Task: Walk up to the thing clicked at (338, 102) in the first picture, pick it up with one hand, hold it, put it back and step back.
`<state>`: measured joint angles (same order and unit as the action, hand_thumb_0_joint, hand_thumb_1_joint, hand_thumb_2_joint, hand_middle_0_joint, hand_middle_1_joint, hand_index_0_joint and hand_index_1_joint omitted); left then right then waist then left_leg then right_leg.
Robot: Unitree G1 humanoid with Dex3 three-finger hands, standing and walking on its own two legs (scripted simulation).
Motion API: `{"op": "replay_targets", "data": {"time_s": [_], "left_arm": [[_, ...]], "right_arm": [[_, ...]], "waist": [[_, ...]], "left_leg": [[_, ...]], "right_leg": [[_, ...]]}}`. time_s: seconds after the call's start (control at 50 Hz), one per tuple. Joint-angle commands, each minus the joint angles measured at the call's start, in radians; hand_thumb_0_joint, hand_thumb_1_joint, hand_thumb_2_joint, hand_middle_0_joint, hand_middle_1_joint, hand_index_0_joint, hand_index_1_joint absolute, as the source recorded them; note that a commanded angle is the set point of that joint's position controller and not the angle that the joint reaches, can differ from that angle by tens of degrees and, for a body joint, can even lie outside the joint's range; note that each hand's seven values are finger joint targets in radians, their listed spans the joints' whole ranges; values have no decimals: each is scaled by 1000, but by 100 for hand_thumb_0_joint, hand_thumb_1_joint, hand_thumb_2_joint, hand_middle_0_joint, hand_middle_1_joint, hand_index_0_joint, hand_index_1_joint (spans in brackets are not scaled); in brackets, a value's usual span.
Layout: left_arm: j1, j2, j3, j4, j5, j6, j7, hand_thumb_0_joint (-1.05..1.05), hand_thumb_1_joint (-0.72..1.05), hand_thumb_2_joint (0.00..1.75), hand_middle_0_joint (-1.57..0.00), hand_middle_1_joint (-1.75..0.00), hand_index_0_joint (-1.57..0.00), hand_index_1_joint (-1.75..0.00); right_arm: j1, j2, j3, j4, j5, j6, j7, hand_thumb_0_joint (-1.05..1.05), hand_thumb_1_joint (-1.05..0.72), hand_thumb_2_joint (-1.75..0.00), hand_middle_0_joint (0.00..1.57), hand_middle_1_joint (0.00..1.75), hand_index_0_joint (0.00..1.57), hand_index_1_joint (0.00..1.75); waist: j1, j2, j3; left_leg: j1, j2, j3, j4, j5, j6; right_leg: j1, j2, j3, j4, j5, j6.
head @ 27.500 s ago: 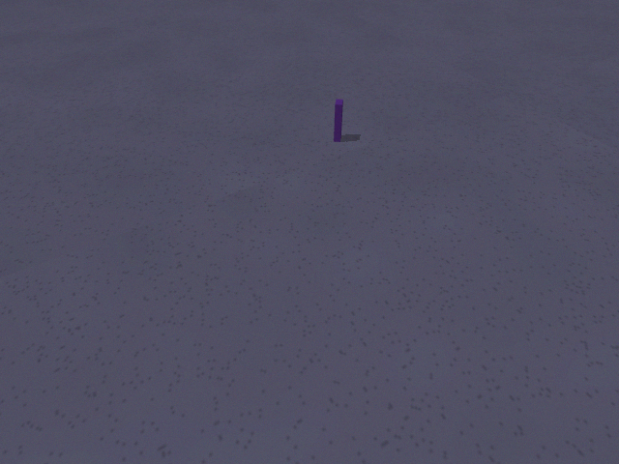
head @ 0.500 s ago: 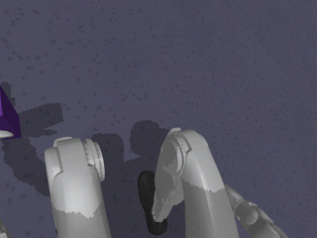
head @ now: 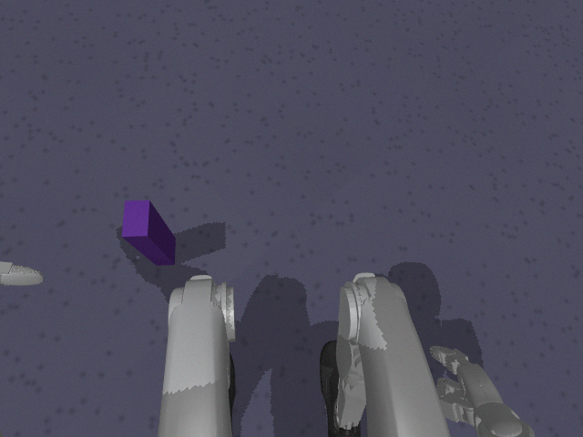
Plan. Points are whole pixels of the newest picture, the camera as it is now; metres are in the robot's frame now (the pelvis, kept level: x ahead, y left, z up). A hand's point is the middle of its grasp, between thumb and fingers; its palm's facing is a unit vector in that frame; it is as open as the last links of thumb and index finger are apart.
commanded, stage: home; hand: left
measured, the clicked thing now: (153, 237) +0.42 +0.27 -0.28
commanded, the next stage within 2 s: none
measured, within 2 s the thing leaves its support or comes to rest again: neither
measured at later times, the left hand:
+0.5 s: hand out of the picture +0.27 +0.28 +0.13, palm faces +0.27 -0.86 -0.43, open 17.5 cm
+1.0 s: hand out of the picture +0.24 +0.20 +0.27, palm faces +0.22 -0.93 -0.28, open 17.5 cm
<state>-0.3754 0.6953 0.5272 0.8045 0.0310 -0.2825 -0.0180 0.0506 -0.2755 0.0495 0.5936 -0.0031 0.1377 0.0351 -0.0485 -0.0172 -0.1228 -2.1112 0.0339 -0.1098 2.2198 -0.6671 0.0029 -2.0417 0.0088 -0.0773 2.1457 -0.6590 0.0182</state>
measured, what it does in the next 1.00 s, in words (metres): rises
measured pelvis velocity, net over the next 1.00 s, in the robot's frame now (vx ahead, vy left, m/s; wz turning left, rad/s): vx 0.09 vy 0.01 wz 0.11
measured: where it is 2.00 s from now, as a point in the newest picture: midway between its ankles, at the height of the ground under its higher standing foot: (280, 419)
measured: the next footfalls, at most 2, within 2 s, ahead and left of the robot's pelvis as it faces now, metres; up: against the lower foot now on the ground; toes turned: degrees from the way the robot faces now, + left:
none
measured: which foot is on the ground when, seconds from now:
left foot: down 0.00-1.00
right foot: down 0.00-1.00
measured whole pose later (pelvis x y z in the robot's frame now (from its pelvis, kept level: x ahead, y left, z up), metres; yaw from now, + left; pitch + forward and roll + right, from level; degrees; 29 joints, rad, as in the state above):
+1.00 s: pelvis +0.09 +0.01 +0.32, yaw +6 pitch +9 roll -2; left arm 0.49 0.21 -0.02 -0.04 -0.02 0.28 0.16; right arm 0.29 -0.20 0.04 0.47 0.03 -0.07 -0.18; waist -0.03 0.04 -0.14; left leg -0.66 0.03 -0.03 1.00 -0.49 0.00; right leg -0.61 0.00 -0.04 0.94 -0.48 0.01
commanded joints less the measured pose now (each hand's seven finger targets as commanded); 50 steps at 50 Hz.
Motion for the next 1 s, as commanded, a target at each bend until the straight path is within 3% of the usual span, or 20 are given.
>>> {"op": "replay_targets", "data": {"time_s": [0.0,0.06,0.1,0.22,0.28,0.3,0.36,0.46,0.58,0.74,0.8,0.98], "left_arm": [[-37,113,-38,-239,-2,57,25,0,-55,5,-5,-5,-5,-5],[27,59,-97,-418,-14,112,42,0,-56,5,-5,-5,-5,-5],[132,130,-51,-539,-17,154,70,0,-54,6,-5,-5,-5,-5],[276,92,-54,-686,-19,257,141,0,-55,5,-5,-5,-5,-5],[378,-20,-127,-658,-24,304,163,0,-58,4,-5,-5,-5,-5],[389,-72,-163,-632,-25,317,167,0,-58,3,-5,-5,-5,-5],[431,-159,-242,-625,-25,353,178,0,-59,3,-5,-5,-5,-4],[457,-233,-333,-652,-32,404,197,0,-58,3,-5,-5,-5,-5],[587,-270,-386,-758,-37,472,220,0,-54,6,-5,-5,-5,-5],[770,-359,-475,-959,-48,527,225,0,-56,5,-5,-5,-5,-5],[820,-380,-492,-991,-48,534,215,0,-57,4,-5,-5,-5,-5],[835,-381,-480,-999,-39,516,184,0,-55,5,-5,-5,-5,-5]], "right_arm": [[111,-220,-123,-109,21,-28,-29,0,-90,-90,20,30,20,30],[113,-205,-133,-137,37,-38,-39,0,-90,-90,20,30,20,30],[122,-212,-146,-158,48,-41,-57,0,-90,-90,20,30,20,30],[107,-150,-124,-179,68,-64,-121,0,-90,-90,20,30,20,30],[108,-114,-104,-179,63,-88,-147,0,-90,-90,20,30,20,30],[119,-108,-102,-167,60,-98,-154,0,-90,-90,20,30,20,30],[142,-98,-97,-160,53,-126,-169,0,-90,-90,20,30,20,30],[163,-88,-90,-171,49,-166,-185,0,-90,-90,20,30,20,30],[182,-73,-80,-201,48,-196,-211,0,-90,-90,20,30,20,30],[175,-46,-66,-258,41,-228,-239,0,-90,-90,20,30,20,30],[169,-39,-62,-270,34,-241,-240,0,-90,-90,20,30,20,30],[169,-47,-70,-279,23,-273,-230,0,-90,-90,20,30,20,30]], "waist": [[9,155,-628],[22,137,-678],[52,142,-716],[61,126,-609],[47,122,-544],[29,121,-501],[11,141,-430],[-5,112,-342],[9,92,-293],[14,102,-160],[23,62,-83],[14,31,-46]], "left_leg": [[554,-7,38,-405,53,20],[671,-4,34,-485,88,18],[750,-2,39,-560,88,19],[884,-9,57,-737,123,21],[948,-15,77,-792,197,24],[972,-16,85,-811,214,24],[1067,-12,85,-893,266,17],[1194,-9,83,-1035,287,12],[1374,-19,94,-1185,382,8],[1493,-22,95,-1337,380,5],[1494,-20,91,-1372,362,5],[1521,-22,95,-1399,373,4]], "right_leg": [[339,29,-16,-352,62,-54],[430,25,-8,-422,99,-51],[534,20,7,-494,99,-48],[763,15,44,-670,132,-44],[860,14,52,-750,202,-43],[874,13,56,-781,223,-44],[941,10,46,-863,263,-47],[1087,5,39,-1018,288,-42],[1303,2,38,-1174,387,-31],[1425,12,11,-1303,383,-30],[1436,17,-2,-1337,356,-27],[1469,14,9,-1369,359,-23]]}}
